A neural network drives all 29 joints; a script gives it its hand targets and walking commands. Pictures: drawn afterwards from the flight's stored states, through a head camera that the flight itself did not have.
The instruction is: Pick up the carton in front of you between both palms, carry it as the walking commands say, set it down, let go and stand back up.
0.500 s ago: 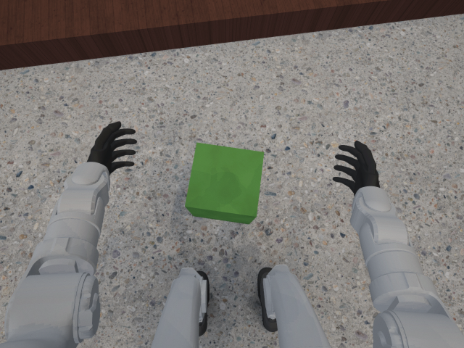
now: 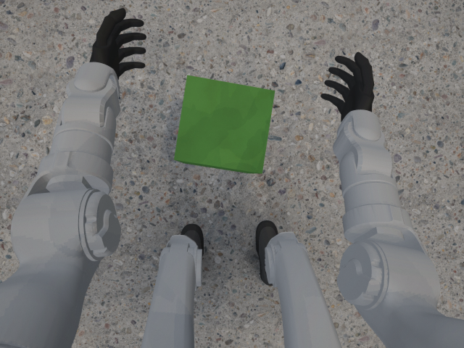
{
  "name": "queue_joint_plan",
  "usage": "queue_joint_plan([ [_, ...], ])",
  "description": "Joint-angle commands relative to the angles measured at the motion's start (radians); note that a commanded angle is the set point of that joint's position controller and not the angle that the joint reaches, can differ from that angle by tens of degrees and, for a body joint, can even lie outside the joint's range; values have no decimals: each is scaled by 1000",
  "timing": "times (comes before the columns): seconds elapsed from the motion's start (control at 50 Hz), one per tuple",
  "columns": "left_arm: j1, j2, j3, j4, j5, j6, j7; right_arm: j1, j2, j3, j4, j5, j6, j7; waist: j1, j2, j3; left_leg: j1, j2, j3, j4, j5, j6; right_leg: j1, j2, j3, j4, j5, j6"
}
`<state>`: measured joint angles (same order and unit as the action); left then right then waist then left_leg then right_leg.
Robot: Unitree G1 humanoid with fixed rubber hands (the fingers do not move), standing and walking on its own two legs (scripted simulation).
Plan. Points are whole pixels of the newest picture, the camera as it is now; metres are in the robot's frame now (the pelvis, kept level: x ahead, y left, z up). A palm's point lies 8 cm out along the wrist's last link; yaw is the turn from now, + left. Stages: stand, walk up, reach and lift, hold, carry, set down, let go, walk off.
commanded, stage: reach and lift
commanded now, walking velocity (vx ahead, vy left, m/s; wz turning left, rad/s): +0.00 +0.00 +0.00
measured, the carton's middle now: (223, 132) +0.48 +0.01 -0.49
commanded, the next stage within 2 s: none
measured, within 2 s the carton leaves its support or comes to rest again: leaves its support in 1.48 s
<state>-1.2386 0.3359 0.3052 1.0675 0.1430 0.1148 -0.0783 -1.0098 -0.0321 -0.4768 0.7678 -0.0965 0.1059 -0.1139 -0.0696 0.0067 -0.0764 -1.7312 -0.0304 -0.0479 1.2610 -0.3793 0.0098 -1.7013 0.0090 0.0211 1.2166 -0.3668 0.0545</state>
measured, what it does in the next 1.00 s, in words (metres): lowers itself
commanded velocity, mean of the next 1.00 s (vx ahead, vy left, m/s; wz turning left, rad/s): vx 0.00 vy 0.00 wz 0.00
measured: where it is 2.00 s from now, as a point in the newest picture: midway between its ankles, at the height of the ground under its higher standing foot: (231, 266)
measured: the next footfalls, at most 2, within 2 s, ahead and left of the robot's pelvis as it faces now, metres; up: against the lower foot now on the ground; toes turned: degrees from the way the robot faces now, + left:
none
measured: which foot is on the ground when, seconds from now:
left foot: down 0.00-1.00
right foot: down 0.00-1.00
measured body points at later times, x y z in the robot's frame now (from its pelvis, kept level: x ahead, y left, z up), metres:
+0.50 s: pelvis -0.05 -0.01 -0.20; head +0.31 +0.01 +0.06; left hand +0.52 +0.19 -0.37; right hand +0.47 -0.19 -0.37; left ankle +0.06 +0.11 -0.58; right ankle +0.07 -0.15 -0.58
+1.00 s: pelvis -0.04 -0.01 -0.25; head +0.33 +0.02 +0.00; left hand +0.53 +0.17 -0.43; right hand +0.49 -0.18 -0.43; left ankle +0.06 +0.11 -0.58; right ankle +0.07 -0.14 -0.58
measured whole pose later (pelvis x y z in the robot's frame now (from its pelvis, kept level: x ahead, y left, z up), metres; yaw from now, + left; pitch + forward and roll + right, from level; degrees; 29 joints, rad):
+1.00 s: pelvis -0.04 -0.01 -0.25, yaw -3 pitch +38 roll -4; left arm -1.52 0.48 -0.05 1.24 -0.19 0.04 0.03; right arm -1.37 -0.20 -0.19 1.09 0.23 0.02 -0.19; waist -0.05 -0.05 0.33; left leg -2.29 -0.02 -0.06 2.22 -0.59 0.00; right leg -2.27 0.07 0.01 2.16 -0.56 0.08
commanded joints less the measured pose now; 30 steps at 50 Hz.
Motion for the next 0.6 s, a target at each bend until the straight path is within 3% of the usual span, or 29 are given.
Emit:
queue_joint_plan([
  [0.0, -134, 55, -4, -86, -10, -37, 22, -84, -92, 3, -55, 5, -50, 6, -2, 120, -890, 627, -22, -9, 77, 575, -31, 128, 85, -108, 87, 334, 42],
  [0.14, -193, 147, -108, -167, -135, -69, 71, -139, -154, 132, -75, 140, -77, -30, 21, 106, -1058, 460, -15, 8, 318, 547, -34, 115, 81, -97, 335, 383, 48],
  [0.26, -314, 234, -189, -201, -237, -49, 81, -257, -210, 220, -121, 241, -42, -74, 22, 116, -1168, 375, -10, 49, 463, 351, -39, 158, 76, -110, 488, 293, 40],
  [0.42, -471, 277, -238, -8, -283, -27, 74, -444, -238, 225, 25, 261, -5, -87, 14, 96, -890, 129, 25, 50, 557, -10, -25, 44, 48, -113, 605, 11, 30],
  [0.58, -576, 302, -288, 118, -314, -68, 80, -572, -273, 230, 185, 264, -53, -68, 13, 77, -759, 45, 45, 18, 669, 0, -23, 0, 36, -101, 734, 32, 31],
])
